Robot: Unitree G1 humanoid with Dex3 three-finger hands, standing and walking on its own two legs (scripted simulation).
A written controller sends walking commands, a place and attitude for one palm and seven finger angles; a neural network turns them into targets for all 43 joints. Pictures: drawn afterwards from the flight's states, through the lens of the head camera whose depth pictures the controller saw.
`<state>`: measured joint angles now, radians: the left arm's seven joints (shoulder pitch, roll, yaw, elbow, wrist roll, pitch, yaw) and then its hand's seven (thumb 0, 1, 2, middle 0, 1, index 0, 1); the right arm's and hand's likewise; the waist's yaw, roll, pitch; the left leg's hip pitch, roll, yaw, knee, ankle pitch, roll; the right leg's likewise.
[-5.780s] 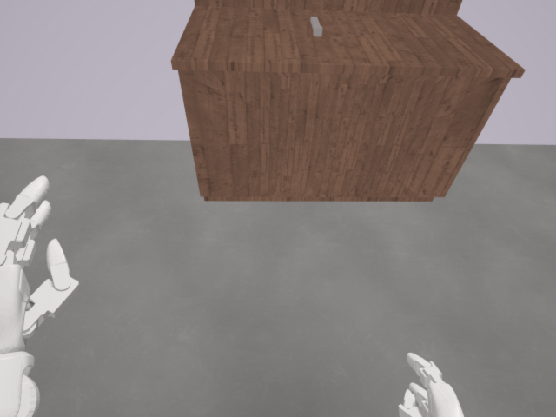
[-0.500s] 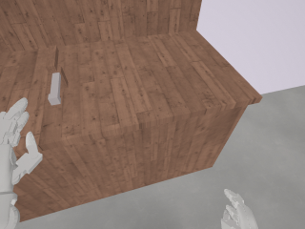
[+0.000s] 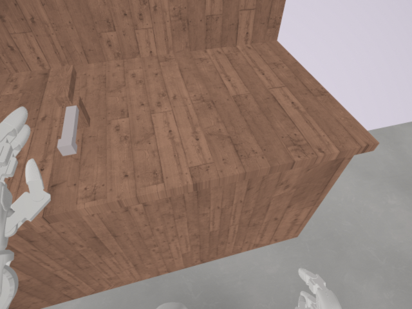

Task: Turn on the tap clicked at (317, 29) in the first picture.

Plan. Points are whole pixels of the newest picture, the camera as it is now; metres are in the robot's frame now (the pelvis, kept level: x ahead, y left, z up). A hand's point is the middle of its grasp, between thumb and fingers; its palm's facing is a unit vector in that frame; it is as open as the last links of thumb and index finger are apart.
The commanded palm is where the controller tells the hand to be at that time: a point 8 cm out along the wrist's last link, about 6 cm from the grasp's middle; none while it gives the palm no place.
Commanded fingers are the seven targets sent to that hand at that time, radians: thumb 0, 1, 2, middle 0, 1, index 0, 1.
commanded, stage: come to a stop and stand still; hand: left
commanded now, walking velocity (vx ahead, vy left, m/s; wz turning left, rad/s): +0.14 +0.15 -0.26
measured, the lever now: (67, 146) +0.41 +0.32 +0.08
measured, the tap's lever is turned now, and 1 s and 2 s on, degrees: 0 0 0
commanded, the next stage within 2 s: look again from close up in 0.96 s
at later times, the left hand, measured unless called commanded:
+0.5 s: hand (31, 168) +0.26 +0.26 +0.20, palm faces +0.35 -0.84 -0.41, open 7.4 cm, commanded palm +0.22 +0.31 +0.20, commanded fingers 0.00 0.90 0.90 -0.20 -0.30 -0.20 -0.30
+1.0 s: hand (13, 168) +0.27 +0.29 +0.19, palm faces +0.36 -0.84 -0.39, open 7.4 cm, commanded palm +0.22 +0.33 +0.20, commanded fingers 0.00 0.90 0.90 -0.20 -0.30 -0.20 -0.30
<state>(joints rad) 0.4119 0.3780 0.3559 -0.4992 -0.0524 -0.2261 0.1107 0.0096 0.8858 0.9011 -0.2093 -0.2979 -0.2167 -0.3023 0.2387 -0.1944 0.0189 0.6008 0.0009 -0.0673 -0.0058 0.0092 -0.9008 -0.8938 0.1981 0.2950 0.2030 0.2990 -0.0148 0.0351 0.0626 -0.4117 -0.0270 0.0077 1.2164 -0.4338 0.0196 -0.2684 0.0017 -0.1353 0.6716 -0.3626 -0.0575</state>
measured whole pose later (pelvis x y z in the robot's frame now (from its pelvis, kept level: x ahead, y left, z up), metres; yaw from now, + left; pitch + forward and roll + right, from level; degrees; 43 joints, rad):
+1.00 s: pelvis +0.05 +0.05 +0.03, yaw -2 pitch -1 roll -1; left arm 0.48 0.38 0.35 -0.48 -0.07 -0.14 0.14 0.01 0.89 0.90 -0.21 -0.30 -0.22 -0.30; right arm 0.19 -0.21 0.02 0.58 0.01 -0.08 -0.06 0.01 -0.90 -0.89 0.20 0.29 0.20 0.30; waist 0.01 0.02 0.02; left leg -0.24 0.03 0.00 0.43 -0.17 0.00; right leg -0.13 0.04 -0.01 0.37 -0.22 -0.02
